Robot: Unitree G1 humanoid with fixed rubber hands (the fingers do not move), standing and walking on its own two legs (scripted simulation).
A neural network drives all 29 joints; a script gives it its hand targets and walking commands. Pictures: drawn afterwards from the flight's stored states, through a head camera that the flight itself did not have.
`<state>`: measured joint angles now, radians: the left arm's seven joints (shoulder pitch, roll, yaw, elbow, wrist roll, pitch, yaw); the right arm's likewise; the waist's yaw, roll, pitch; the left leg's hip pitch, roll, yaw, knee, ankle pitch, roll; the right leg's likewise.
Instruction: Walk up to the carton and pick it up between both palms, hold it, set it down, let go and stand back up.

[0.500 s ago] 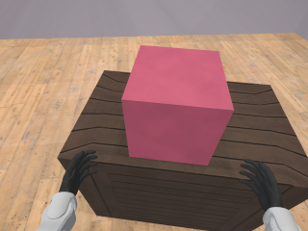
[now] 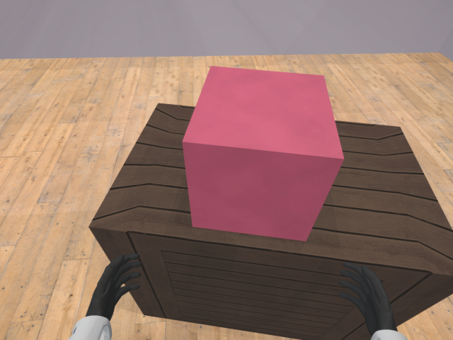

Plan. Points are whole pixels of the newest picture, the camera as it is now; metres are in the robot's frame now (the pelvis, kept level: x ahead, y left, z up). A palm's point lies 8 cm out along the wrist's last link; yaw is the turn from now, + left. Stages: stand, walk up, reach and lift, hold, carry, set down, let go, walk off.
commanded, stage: set down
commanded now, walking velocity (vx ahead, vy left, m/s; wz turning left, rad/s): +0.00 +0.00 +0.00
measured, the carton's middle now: (257, 151) +0.53 -0.05 +0.04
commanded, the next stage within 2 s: let go in 0.90 s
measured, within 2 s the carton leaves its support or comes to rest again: neither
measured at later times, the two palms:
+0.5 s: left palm (100, 324) +0.17 +0.23 -0.05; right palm (363, 337) +0.17 -0.22 -0.05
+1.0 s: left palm (102, 326) +0.17 +0.23 -0.08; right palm out of the picture +0.17 -0.22 -0.09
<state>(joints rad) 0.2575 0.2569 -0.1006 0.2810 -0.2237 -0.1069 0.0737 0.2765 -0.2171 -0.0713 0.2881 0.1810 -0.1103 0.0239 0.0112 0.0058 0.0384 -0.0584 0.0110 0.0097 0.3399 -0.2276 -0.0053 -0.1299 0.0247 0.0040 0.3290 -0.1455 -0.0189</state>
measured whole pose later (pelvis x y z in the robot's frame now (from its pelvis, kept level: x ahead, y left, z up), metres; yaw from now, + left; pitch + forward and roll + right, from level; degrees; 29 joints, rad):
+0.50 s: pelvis +0.01 +0.00 +0.00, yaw -1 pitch -3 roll +0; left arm 0.27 0.22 -0.04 0.37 -0.10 0.02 0.05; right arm 0.27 -0.17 -0.05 0.51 0.07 -0.16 0.03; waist 0.03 0.00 0.06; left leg -0.03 0.02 0.03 0.33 -0.24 0.00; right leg -0.11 0.03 0.02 0.32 -0.15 -0.02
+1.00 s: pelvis +0.01 +0.00 +0.00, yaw -1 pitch -4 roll -1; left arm 0.17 0.19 0.01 0.53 -0.01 0.13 0.01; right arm 0.17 -0.18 -0.03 0.76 -0.01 -0.21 0.01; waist 0.02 0.01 0.08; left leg -0.03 0.02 0.03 0.39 -0.28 0.00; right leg -0.10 0.03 0.01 0.37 -0.19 -0.01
